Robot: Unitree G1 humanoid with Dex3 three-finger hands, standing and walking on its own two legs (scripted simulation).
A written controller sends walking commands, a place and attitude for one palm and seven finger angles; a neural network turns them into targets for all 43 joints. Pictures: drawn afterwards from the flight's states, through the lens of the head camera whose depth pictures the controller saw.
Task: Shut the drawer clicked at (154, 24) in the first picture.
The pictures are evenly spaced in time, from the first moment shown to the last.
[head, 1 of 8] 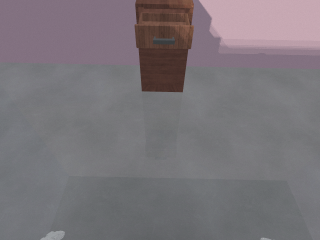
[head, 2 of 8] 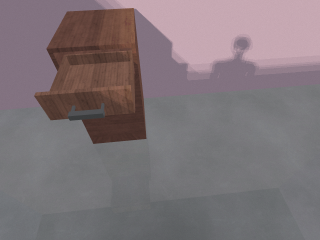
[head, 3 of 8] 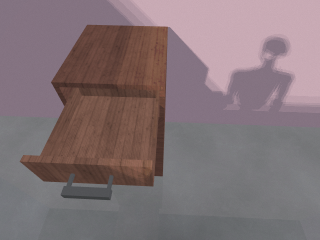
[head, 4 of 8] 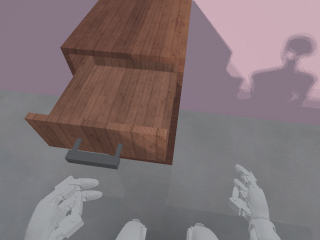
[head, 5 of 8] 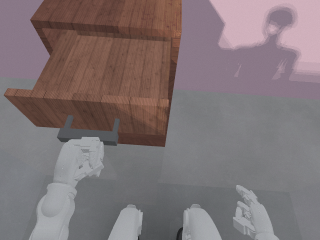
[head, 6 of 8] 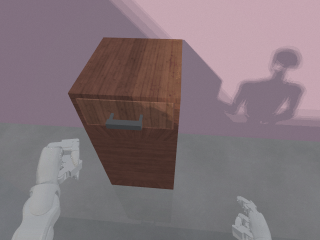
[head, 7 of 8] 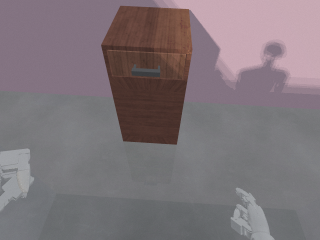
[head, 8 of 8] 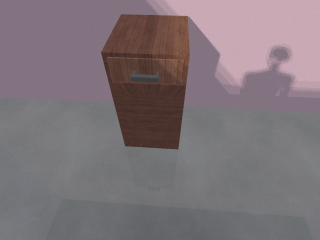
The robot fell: no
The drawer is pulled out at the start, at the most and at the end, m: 0.30 0.30 0.00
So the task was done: yes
